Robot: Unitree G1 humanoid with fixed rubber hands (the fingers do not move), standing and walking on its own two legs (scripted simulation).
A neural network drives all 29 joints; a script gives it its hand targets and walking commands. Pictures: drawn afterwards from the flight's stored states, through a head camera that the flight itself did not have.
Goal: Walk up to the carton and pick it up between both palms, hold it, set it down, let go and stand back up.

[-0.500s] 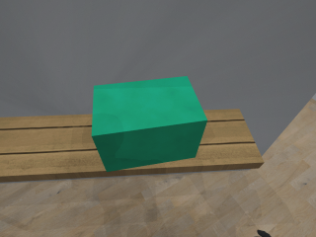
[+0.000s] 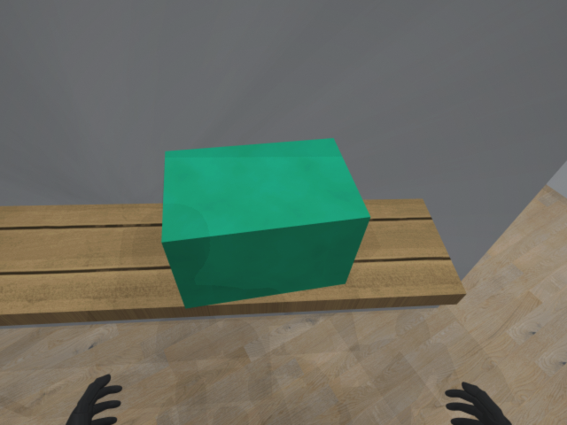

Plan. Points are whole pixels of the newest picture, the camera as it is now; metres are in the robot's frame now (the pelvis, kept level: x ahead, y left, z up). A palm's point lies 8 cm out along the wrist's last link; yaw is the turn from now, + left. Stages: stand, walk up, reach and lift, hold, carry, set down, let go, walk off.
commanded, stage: reach and lift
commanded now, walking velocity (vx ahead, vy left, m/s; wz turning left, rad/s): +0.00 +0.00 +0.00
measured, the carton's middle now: (260, 221) +0.48 +0.05 -0.03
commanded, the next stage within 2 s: none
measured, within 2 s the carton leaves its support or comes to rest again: neither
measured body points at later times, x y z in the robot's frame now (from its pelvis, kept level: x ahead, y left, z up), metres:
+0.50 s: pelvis -0.01 +0.01 +0.01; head -0.01 +0.00 +0.46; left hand +0.16 +0.25 -0.05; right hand +0.17 -0.27 -0.05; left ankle +0.00 +0.15 -0.73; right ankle +0.02 -0.10 -0.73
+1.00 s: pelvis +0.00 +0.00 +0.01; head +0.00 +0.01 +0.46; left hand +0.18 +0.24 -0.02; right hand +0.20 -0.26 -0.02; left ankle +0.00 +0.15 -0.73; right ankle +0.02 -0.10 -0.73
